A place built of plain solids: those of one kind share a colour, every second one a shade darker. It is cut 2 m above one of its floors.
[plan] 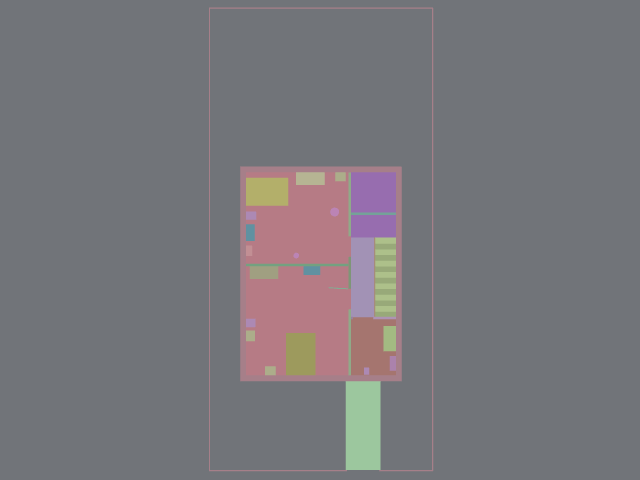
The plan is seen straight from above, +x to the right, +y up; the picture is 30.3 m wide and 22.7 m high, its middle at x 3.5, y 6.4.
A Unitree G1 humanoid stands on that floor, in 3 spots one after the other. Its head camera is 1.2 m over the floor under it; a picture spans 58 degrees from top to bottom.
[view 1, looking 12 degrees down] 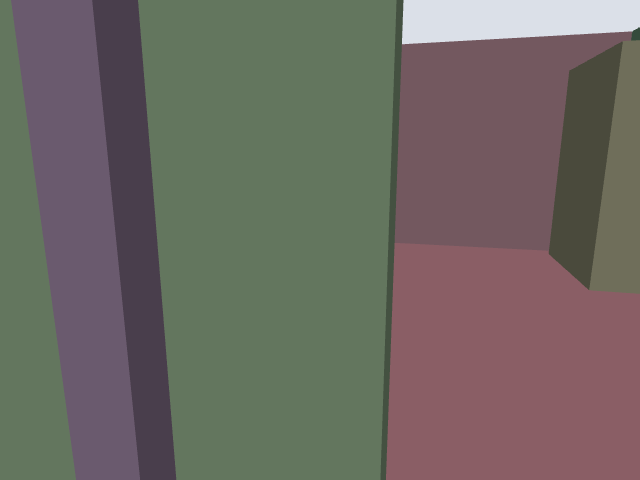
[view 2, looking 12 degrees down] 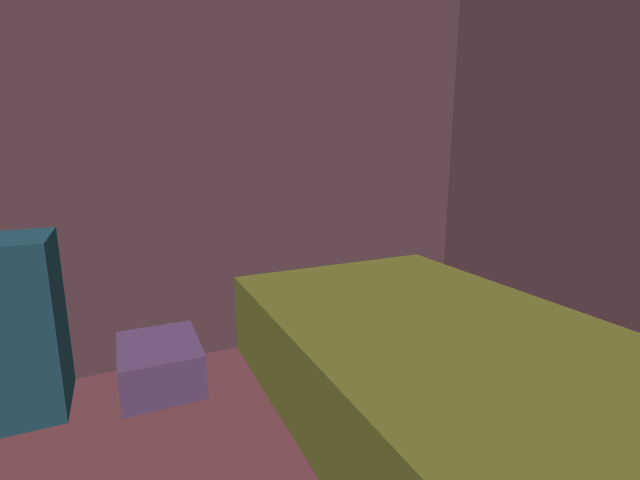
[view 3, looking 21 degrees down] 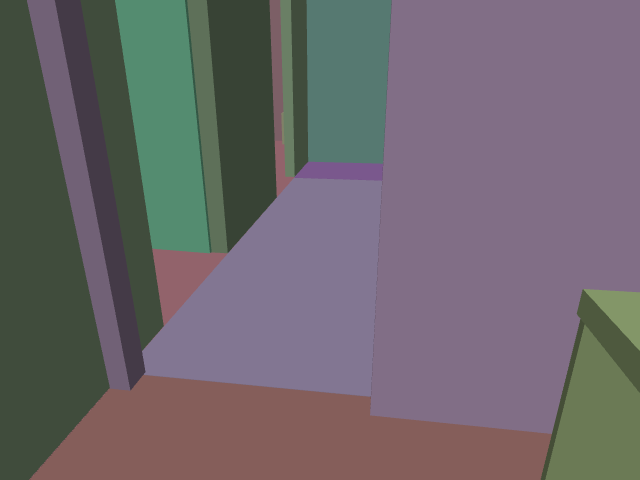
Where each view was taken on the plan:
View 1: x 5.54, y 3.17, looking -166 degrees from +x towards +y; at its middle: landing_wall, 0.61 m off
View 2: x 2.45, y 7.43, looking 155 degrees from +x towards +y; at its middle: wall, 2.77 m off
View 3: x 6.01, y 1.35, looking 98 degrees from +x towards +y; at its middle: upper_floor_landing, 3.35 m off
